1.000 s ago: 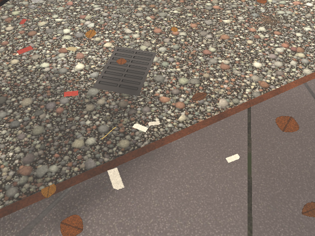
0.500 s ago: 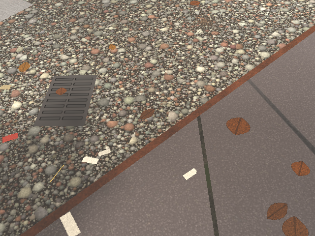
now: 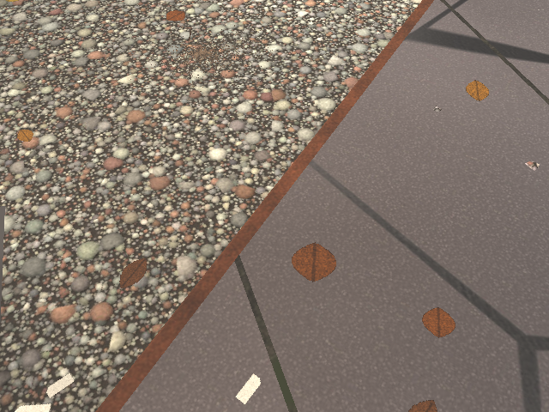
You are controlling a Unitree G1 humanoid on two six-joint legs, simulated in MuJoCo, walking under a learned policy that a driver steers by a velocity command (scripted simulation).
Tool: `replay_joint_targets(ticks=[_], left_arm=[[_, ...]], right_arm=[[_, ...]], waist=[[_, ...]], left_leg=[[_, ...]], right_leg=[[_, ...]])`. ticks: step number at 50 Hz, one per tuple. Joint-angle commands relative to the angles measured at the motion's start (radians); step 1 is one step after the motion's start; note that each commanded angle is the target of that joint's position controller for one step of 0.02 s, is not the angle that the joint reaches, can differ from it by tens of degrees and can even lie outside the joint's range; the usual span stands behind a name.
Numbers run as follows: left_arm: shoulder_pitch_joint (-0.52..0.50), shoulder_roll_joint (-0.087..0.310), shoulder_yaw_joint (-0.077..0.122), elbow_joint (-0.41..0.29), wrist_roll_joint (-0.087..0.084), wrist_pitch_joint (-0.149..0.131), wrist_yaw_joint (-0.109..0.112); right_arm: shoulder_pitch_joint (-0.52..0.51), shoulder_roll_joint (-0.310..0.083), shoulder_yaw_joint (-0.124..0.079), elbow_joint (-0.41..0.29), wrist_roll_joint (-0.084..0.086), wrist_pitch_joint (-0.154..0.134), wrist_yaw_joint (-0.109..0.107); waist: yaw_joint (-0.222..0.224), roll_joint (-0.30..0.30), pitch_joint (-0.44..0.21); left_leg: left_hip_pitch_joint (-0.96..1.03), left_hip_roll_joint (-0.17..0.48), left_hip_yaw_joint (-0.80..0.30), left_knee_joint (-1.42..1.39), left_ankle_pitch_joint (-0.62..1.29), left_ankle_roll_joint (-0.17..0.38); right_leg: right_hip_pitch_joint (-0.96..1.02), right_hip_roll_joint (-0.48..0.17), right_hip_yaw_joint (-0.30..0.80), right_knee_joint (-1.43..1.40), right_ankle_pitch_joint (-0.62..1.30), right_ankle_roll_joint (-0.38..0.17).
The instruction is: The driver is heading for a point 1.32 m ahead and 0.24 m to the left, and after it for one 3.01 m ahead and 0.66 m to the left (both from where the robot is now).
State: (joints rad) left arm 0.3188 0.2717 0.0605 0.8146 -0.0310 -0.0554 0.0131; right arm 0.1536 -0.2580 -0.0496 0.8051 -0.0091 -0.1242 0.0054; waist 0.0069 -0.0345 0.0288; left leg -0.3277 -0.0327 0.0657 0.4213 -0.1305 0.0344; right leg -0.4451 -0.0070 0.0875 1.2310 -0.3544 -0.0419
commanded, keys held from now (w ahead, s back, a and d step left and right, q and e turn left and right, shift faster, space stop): w+e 0.02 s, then w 0.28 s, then w+q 0.70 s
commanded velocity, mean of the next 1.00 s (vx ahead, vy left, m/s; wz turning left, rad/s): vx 0.50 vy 0.00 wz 0.13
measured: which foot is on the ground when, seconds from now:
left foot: down 0.00-0.38, up 0.40-0.90, down 0.92-1.00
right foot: up 0.00-0.34, down 0.36-0.90, up 0.92-1.00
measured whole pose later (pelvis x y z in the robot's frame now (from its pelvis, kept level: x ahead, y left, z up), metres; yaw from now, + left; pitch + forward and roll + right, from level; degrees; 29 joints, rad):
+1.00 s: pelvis +0.53 -0.02 -0.02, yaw +14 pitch +2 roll -1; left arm 0.28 0.27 0.06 0.84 -0.03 -0.10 0.01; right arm 0.14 -0.28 -0.08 0.74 0.02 -0.05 0.05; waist 0.01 0.00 0.06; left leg -0.47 -0.07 0.05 0.64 -0.21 0.12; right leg -0.26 -0.05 -0.03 1.20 -0.48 0.01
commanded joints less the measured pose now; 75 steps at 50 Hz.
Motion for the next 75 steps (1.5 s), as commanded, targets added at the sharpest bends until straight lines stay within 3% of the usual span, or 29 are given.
replay_joint_targets(ticks=[1, 8, 13, 15, 17, 18, 19, 20, 21, 23, 25, 30, 40, 43, 45, 46, 47, 48, 49, 51, 55, 61, 66, 69, 70, 71, 72, 73, 75], left_arm=[[0.030, 0.033, 0.014, -0.084, -0.004, 0.005, -0.005], [-0.146, 0.015, -0.008, -0.155, 0.018, -0.009, -0.021], [-0.310, 0.026, -0.017, -0.215, 0.007, -0.021, -0.048], [-0.318, 0.049, -0.010, -0.231, 0.008, -0.023, -0.053], [-0.163, 0.097, 0.021, -0.191, 0.018, -0.029, -0.049], [0.014, 0.161, 0.053, -0.142, 0.022, -0.029, -0.037], [0.172, 0.283, 0.081, -0.127, 0.047, -0.023, -0.021], [0.199, 0.262, 0.072, -0.120, 0.039, -0.024, -0.022], [0.149, 0.185, 0.048, -0.121, 0.039, -0.030, -0.028], [-0.005, 0.098, 0.022, -0.127, 0.029, -0.039, -0.036], [-0.082, 0.054, 0.016, -0.120, 0.035, -0.058, -0.041], [-0.046, 0.072, 0.032, -0.058, 0.053, -0.077, -0.016], [0.049, 0.136, 0.054, 0.018, 0.023, -0.035, 0.012], [0.020, 0.178, 0.063, 0.013, 0.013, -0.014, 0.018], [-0.019, 0.202, 0.065, 0.004, 0.005, 0.001, 0.022], [-0.018, 0.187, 0.057, -0.013, 0.015, -0.007, 0.025], [0.087, 0.010, 0.005, -0.064, 0.052, -0.037, 0.007], [-0.007, 0.078, 0.008, -0.088, 0.010, -0.086, -0.008], [-0.115, 0.123, 0.021, -0.118, -0.025, -0.105, -0.014], [-0.127, 0.120, 0.023, -0.106, 0.017, -0.109, 0.002], [-0.100, 0.101, 0.030, -0.119, 0.043, -0.059, 0.003], [-0.323, 0.048, 0.003, -0.185, 0.042, -0.058, -0.010], [-0.402, 0.098, 0.017, -0.223, 0.025, -0.084, -0.036], [-0.272, 0.136, 0.041, -0.197, 0.024, -0.102, -0.034], [-0.149, 0.173, 0.056, -0.179, 0.038, -0.107, -0.027], [-0.010, 0.240, 0.074, -0.166, 0.054, -0.105, -0.019], [0.053, 0.246, 0.078, -0.131, 0.042, -0.089, -0.029], [0.026, 0.152, 0.055, -0.147, 0.024, -0.081, -0.027], [-0.059, 0.106, 0.035, -0.150, 0.037, -0.065, -0.024]], right_arm=[[0.032, -0.084, -0.024, -0.022, 0.000, -0.014, 0.004], [0.090, -0.152, -0.041, 0.036, 0.016, -0.009, 0.010], [0.183, -0.193, -0.043, 0.077, 0.038, 0.019, 0.010], [0.194, -0.205, -0.045, 0.091, 0.045, 0.034, 0.008], [0.178, -0.202, -0.036, 0.098, 0.049, 0.048, 0.007], [0.180, -0.167, -0.021, 0.091, 0.038, 0.047, 0.004], [0.231, -0.068, 0.013, 0.051, 0.014, 0.032, 0.010], [0.258, -0.051, 0.020, 0.062, 0.031, 0.010, 0.011], [0.195, -0.147, -0.011, 0.053, 0.066, 0.003, 0.012], [0.117, -0.133, -0.016, 0.035, 0.055, 0.016, 0.004], [0.155, -0.107, -0.024, 0.052, 0.044, 0.051, 0.000], [0.105, -0.057, -0.026, 0.028, 0.040, 0.080, -0.001], [-0.175, -0.024, -0.005, -0.111, 0.030, 0.073, 0.060], [-0.129, -0.060, -0.024, -0.136, 0.035, 0.078, 0.069], [0.106, -0.142, -0.071, -0.091, 0.041, 0.080, 0.059], [0.260, -0.228, -0.109, -0.054, 0.037, 0.089, 0.036], [0.234, -0.339, -0.122, -0.061, 0.037, 0.083, 0.026], [0.280, -0.274, -0.101, -0.088, 0.024, 0.070, 0.029], [0.251, -0.208, -0.084, -0.079, 0.017, 0.059, 0.031], [0.103, -0.129, -0.061, -0.108, 0.030, 0.052, 0.030], [0.073, -0.131, -0.057, -0.138, 0.022, 0.044, 0.013], [0.170, -0.164, -0.065, -0.118, 0.034, 0.061, -0.016], [0.232, -0.165, -0.065, -0.099, 0.041, 0.076, -0.024], [0.187, -0.159, -0.065, -0.116, 0.036, 0.085, -0.027], [0.165, -0.118, -0.050, -0.135, 0.029, 0.081, -0.021], [0.219, -0.065, -0.034, -0.157, 0.027, 0.075, -0.020], [0.322, -0.058, -0.022, -0.169, 0.045, 0.067, -0.019], [0.283, -0.156, -0.042, -0.150, 0.052, 0.071, -0.019], [0.141, -0.174, -0.050, -0.175, 0.028, 0.081, -0.018]], waist=[[-0.001, 0.110, -0.048], [-0.026, 0.069, 0.001], [-0.081, 0.096, 0.035], [-0.065, 0.113, 0.034], [0.039, 0.112, -0.050], [0.116, 0.086, -0.163], [0.134, -0.127, -0.330], [0.122, -0.222, -0.434], [0.123, -0.123, -0.299], [0.050, -0.060, -0.132], [-0.008, -0.090, -0.077], [-0.021, -0.030, -0.007], [0.062, -0.005, 0.090], [0.008, -0.053, 0.020], [-0.131, -0.059, -0.117], [-0.197, 0.023, -0.202], [-0.056, 0.299, -0.274], [-0.124, 0.194, -0.425], [-0.138, 0.140, -0.280], [-0.042, 0.028, -0.128], [0.019, 0.046, -0.082], [-0.062, 0.111, -0.038], [-0.086, 0.133, -0.034], [-0.004, 0.178, -0.075], [0.058, 0.148, -0.175], [0.079, -0.011, -0.318], [0.045, -0.317, -0.402], [0.065, -0.193, -0.292], [0.058, -0.026, -0.096]], left_leg=[[0.167, 0.287, -0.264, -0.267, 0.019, 0.172], [0.189, 0.263, -0.079, -0.308, 0.171, 0.186], [0.264, 0.289, -0.058, -0.265, 0.120, 0.153], [0.323, 0.319, -0.066, -0.217, 0.165, 0.137], [0.294, 0.278, -0.035, -0.012, 0.416, 0.102], [0.174, 0.222, 0.004, 0.211, 0.414, 0.065], [-0.190, 0.100, 0.044, 0.629, 0.036, -0.005], [-0.370, 0.008, -0.120, 0.851, -0.444, -0.013], [-0.454, 0.057, -0.191, 0.928, -0.398, 0.002], [-0.425, 0.145, -0.158, 0.842, -0.228, 0.006], [-0.314, 0.180, -0.165, 0.776, -0.119, -0.004], [-0.394, 0.158, -0.201, 0.657, 0.053, -0.021], [-0.449, 0.129, -0.041, 0.263, 0.113, 0.033], [-0.285, 0.046, 0.052, 0.248, -0.032, 0.086], [0.054, -0.044, 0.082, 0.177, -0.029, 0.146], [0.358, 0.022, -0.078, 0.132, 0.003, 0.195], [0.683, 0.294, -0.648, 0.058, -0.088, 0.381], [0.754, 0.374, -0.930, -0.119, -0.208, 0.431], [0.674, 0.348, -0.780, -0.139, -0.136, 0.365], [0.362, 0.257, -0.533, -0.134, 0.062, 0.292], [0.137, 0.188, -0.391, -0.193, 0.259, 0.283], [0.068, 0.099, -0.304, -0.162, 0.173, 0.197], [0.188, 0.155, -0.448, -0.067, 0.068, 0.181], [0.212, 0.142, -0.494, 0.047, 0.166, 0.146], [0.152, 0.093, -0.447, 0.213, 0.181, 0.113], [-0.098, -0.016, -0.332, 0.522, -0.010, 0.050], [-0.373, -0.067, -0.263, 0.763, -0.471, 0.013], [-0.466, 0.011, -0.280, 0.869, -0.410, 0.006], [-0.436, 0.071, -0.219, 0.856, -0.251, -0.004]], right_leg=[[-0.182, -0.123, 0.028, -0.005, 0.058, 0.002], [-0.232, -0.121, -0.010, -0.385, 0.318, 0.008], [-0.174, -0.088, -0.091, -0.590, 0.307, -0.002], [-0.148, -0.067, -0.109, -0.640, 0.225, -0.028], [0.114, -0.004, -0.153, -0.729, 0.232, -0.064], [0.381, -0.032, -0.112, -0.712, 0.258, -0.096], [0.769, -0.324, 0.280, -0.727, 0.217, -0.218], [0.829, -0.447, 0.621, -0.898, 0.144, -0.292], [0.715, -0.415, 0.501, -0.915, 0.126, -0.244], [0.465, -0.325, 0.226, -0.965, 0.199, -0.180], [0.319, -0.265, 0.079, -1.042, 0.251, -0.147], [0.319, -0.251, -0.111, -1.093, 0.439, -0.144], [0.533, -0.303, -0.281, -1.043, 0.516, -0.104], [0.562, -0.299, -0.322, -0.876, 0.952, -0.073], [0.483, -0.255, -0.351, -0.542, 1.105, -0.033], [0.249, -0.208, -0.346, -0.244, 0.825, 0.017], [-0.213, 0.001, -0.247, 0.128, -0.191, 0.083], [-0.326, 0.040, 0.004, 0.239, -0.245, 0.063], [-0.411, -0.013, 0.019, 0.214, -0.149, 0.034], [-0.306, -0.093, 0.007, 0.035, -0.008, 0.022], [-0.178, -0.114, -0.016, -0.143, 0.081, 0.069], [-0.120, -0.026, -0.050, -0.588, 0.427, 0.097], [-0.084, 0.011, -0.016, -0.743, 0.387, 0.066], [0.096, 0.020, -0.032, -0.802, 0.312, 0.011], [0.308, -0.057, 0.022, -0.787, 0.314, -0.040], [0.650, -0.254, 0.269, -0.780, 0.228, -0.143], [0.833, -0.410, 0.655, -0.881, 0.002, -0.241], [0.756, -0.399, 0.631, -0.914, -0.166, -0.207], [0.482, -0.320, 0.378, -0.955, 0.016, -0.156]])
